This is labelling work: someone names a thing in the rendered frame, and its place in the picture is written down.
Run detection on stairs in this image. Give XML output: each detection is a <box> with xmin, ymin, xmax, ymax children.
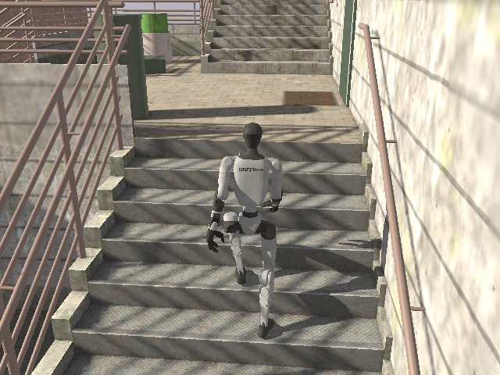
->
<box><xmin>62</xmin><ymin>138</ymin><xmax>384</xmax><ymax>375</ymax></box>
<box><xmin>208</xmin><ymin>0</ymin><xmax>330</xmax><ymax>75</ymax></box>

